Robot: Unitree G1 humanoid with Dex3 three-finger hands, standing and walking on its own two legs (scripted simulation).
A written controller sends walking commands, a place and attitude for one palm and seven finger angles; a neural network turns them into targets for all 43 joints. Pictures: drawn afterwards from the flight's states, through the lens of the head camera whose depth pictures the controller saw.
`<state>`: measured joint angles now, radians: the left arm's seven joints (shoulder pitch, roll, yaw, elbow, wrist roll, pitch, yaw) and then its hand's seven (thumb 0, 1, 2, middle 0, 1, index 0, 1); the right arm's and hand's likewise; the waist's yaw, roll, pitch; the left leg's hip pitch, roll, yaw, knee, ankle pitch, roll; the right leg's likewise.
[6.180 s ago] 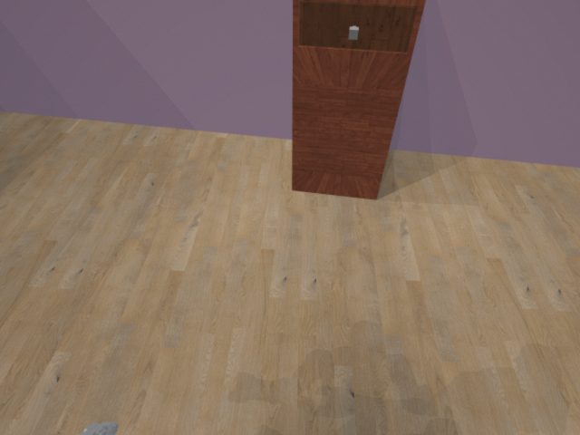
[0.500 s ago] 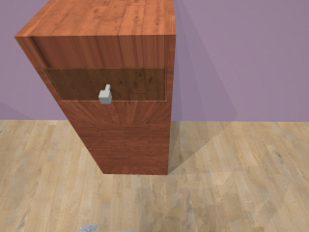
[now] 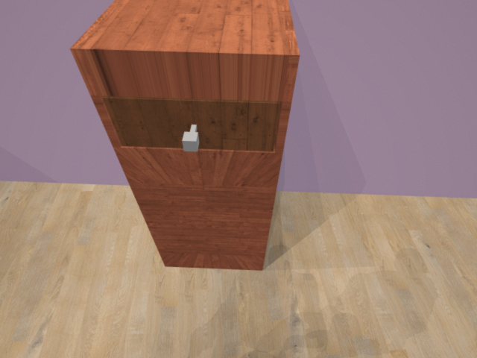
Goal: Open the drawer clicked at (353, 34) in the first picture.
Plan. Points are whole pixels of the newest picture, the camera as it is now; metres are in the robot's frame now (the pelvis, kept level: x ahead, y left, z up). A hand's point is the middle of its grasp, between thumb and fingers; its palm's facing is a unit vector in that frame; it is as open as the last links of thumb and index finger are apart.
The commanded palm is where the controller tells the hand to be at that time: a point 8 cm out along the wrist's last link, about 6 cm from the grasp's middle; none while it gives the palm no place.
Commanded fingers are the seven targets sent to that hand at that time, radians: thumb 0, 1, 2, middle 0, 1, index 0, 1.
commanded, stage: come to a stop and stand still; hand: left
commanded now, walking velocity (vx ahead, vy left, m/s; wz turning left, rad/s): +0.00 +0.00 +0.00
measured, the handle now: (192, 136) +0.56 +0.16 +0.04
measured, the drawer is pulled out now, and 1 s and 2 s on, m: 0.00 0.00 0.00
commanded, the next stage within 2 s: look again from close up in 0.50 s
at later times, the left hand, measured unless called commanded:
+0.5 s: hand out of the picture -0.03 +0.14 -0.17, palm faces +0.04 -0.99 -0.16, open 7.3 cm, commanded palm none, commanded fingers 0.00 0.90 0.90 -0.20 -0.30 -0.20 -0.30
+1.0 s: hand out of the picture -0.02 +0.18 -0.18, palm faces +0.05 -0.98 -0.18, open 7.3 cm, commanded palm none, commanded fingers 0.00 0.90 0.90 -0.20 -0.30 -0.20 -0.30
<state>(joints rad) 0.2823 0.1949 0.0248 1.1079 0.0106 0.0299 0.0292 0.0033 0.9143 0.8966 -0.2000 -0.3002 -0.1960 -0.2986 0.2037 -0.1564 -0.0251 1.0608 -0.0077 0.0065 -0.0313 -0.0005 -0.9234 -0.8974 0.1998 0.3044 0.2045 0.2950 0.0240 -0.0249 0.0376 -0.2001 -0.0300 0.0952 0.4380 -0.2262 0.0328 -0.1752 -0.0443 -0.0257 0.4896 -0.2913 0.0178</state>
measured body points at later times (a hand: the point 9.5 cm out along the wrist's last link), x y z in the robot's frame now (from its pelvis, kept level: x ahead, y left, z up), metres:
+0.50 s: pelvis -0.02 -0.02 +0.01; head -0.01 -0.02 +0.46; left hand -0.03 +0.19 -0.16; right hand -0.07 -0.22 -0.16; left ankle +0.01 +0.10 -0.74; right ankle -0.02 -0.11 -0.74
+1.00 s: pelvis -0.03 +0.01 +0.00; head -0.04 +0.02 +0.45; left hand -0.02 +0.23 -0.16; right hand +0.00 -0.22 -0.15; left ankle +0.01 +0.10 -0.74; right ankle -0.02 -0.11 -0.74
